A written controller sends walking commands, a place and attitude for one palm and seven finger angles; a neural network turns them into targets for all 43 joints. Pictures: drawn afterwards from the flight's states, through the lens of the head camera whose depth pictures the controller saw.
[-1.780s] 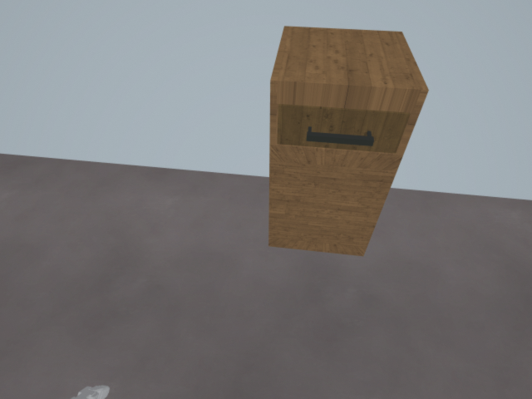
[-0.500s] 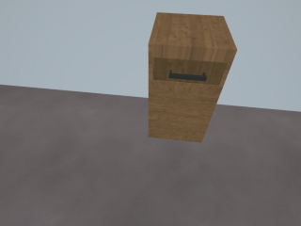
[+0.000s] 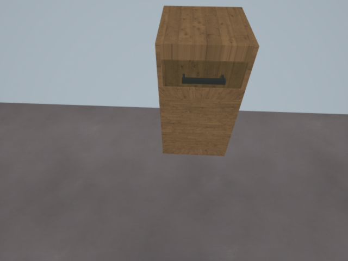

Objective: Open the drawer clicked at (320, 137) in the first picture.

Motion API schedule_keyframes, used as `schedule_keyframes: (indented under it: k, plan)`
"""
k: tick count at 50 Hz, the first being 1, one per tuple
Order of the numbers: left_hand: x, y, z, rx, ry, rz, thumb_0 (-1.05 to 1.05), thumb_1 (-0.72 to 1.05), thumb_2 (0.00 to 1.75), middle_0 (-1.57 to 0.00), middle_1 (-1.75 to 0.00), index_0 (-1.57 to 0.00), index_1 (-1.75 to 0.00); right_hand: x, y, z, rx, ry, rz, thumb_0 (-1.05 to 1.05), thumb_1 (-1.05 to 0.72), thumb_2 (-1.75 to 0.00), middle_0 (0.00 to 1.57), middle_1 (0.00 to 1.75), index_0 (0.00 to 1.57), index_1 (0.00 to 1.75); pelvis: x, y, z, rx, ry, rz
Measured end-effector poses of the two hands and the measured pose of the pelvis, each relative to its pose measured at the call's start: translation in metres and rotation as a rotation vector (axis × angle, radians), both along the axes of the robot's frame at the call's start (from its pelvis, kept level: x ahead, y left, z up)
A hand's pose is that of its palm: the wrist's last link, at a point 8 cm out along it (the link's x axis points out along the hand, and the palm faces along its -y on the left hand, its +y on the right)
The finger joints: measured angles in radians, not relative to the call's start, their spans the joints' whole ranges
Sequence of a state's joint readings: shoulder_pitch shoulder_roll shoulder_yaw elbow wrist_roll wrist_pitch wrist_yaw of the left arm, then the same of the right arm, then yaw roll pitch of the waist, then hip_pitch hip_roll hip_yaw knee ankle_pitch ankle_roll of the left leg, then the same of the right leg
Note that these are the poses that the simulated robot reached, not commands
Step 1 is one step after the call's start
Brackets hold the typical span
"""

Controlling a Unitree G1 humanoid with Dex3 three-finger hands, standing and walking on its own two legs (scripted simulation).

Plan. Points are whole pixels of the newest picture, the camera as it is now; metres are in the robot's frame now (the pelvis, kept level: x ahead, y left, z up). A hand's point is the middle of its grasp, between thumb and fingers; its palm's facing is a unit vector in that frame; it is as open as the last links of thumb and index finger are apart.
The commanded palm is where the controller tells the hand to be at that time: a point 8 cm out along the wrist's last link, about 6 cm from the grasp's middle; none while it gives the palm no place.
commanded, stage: walk to a spot facing it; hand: left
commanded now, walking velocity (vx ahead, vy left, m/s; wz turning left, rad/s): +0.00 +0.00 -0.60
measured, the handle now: (203, 78) +0.89 -0.07 -0.10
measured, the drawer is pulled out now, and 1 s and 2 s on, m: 0.00 0.00 0.00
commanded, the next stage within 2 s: none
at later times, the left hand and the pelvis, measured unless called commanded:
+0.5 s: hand out of the picture +0.05 +0.14 -0.14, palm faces -0.17 -0.95 -0.28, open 7.4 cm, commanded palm none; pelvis -0.02 -0.05 +0.01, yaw -16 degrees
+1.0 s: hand (109, 255) +0.16 +0.19 -0.16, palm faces -0.46 -0.85 -0.24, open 7.4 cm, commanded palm none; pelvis -0.01 +0.03 +0.01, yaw -33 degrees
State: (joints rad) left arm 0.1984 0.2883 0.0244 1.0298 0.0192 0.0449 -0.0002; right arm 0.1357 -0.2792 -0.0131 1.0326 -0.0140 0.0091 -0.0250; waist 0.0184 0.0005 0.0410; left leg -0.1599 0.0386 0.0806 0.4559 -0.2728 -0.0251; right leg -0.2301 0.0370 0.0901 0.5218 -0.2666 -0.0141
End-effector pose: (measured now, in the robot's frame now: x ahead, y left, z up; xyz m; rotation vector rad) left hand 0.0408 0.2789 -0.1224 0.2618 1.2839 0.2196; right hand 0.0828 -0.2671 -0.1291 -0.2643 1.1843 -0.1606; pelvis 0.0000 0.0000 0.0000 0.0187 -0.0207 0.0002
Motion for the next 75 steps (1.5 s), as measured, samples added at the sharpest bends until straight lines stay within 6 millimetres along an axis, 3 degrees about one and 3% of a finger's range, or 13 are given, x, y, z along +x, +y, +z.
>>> schedule_keyframes:
  k: [5,10,19,30,36,42,47,54,60,69,72,75]
  plan:
    - [0.003,-0.024,-0.008,-0.016,0.024,-0.045,0.0,0.91,0.9,-0.2,-0.3,-0.2,-0.3,-0.027,-0.002,-0.018,0.052,0.012,-0.071,0.0,-0.9,-0.9,0.2,0.3,0.2,0.3,-0.007,-0.013,-0.01,0.031,-0.009,-0.072]
    - [0.005,-0.055,-0.011,-0.013,0.004,-0.082,0.0,0.91,0.9,-0.2,-0.3,-0.2,-0.3,-0.052,-0.019,-0.042,0.093,0.054,-0.135,0.0,-0.9,-0.9,0.21,0.3,0.2,0.3,-0.011,-0.032,-0.02,0.019,-0.013,-0.108]
    - [-0.001,-0.089,0.009,-0.032,0.046,-0.129,0.0,0.91,0.9,-0.2,-0.3,-0.2,-0.3,-0.066,-0.042,-0.017,0.095,0.027,-0.225,0.0,-0.91,-0.9,0.2,0.3,0.2,0.3,-0.018,-0.049,0.004,0.047,0.028,-0.206]
    - [0.032,-0.089,0.012,-0.034,0.011,-0.237,0.0,0.91,0.9,-0.2,-0.3,-0.2,-0.3,-0.076,-0.054,-0.001,0.041,-0.05,-0.335,0.0,-0.91,-0.9,0.2,0.3,0.2,0.3,-0.019,-0.042,0.007,0.032,0.044,-0.335]
    - [0.056,-0.076,0.008,-0.041,0.0,-0.315,0.0,0.91,0.9,-0.2,-0.3,-0.2,-0.3,-0.083,-0.043,0.009,0.017,-0.092,-0.39,0.0,-0.91,-0.9,0.2,0.3,0.2,0.3,-0.018,-0.026,0.006,0.02,0.047,-0.41]
    - [0.085,-0.056,-0.002,-0.057,-0.003,-0.401,0.0,0.91,0.9,-0.2,-0.3,-0.2,-0.3,-0.098,-0.017,0.02,-0.016,-0.122,-0.458,0.0,-0.91,-0.9,0.2,0.3,0.2,0.3,-0.015,-0.001,0.004,0.005,0.058,-0.482]
    - [0.12,-0.045,-0.01,-0.077,-0.021,-0.478,0.0,0.91,0.9,-0.2,-0.3,-0.2,-0.3,-0.133,0.013,0.027,-0.054,-0.094,-0.527,0.0,-0.91,-0.9,0.2,0.3,0.2,0.3,-0.012,0.02,0.003,-0.015,0.046,-0.534]
    - [0.152,-0.049,-0.008,-0.089,-0.009,-0.593,0.0,0.91,0.9,-0.2,-0.3,-0.2,-0.3,-0.179,0.05,0.028,-0.043,-0.024,-0.648,0.0,-0.9,-0.9,0.2,0.3,0.2,0.3,-0.005,0.029,0.007,-0.039,0.037,-0.652]
    - [0.168,-0.09,-0.011,-0.1,0.028,-0.713,0.01,0.91,0.9,-0.2,-0.3,-0.2,-0.3,-0.223,0.079,0.016,0.011,0.025,-0.783,0.0,-0.9,-0.9,0.2,0.3,0.2,0.3,-0.008,0.024,0.005,-0.037,0.036,-0.741]
    - [0.191,-0.206,-0.009,-0.131,-0.095,-0.941,0.01,0.91,0.9,-0.2,-0.3,-0.2,-0.3,-0.312,0.101,-0.024,0.122,0.153,-0.989,0.0,-0.9,-0.9,0.21,0.3,0.2,0.3,-0.028,-0.006,-0.015,-0.008,0.045,-0.865]
    - [0.19,-0.229,0.001,-0.139,-0.134,-0.965,0.0,0.91,0.9,-0.2,-0.3,-0.2,-0.3,-0.325,0.098,-0.024,0.136,0.183,-1.019,0.0,-0.91,-0.9,0.2,0.3,0.2,0.3,-0.031,-0.015,-0.01,-0.011,0.039,-0.882]
    - [0.186,-0.238,0.008,-0.14,-0.134,-0.975,0.0,0.91,0.9,-0.2,-0.3,-0.2,-0.3,-0.321,0.083,-0.017,0.131,0.149,-1.031,0.01,-0.91,-0.9,0.2,0.3,0.2,0.3,-0.028,-0.025,-0.003,0.0,0.032,-0.915]
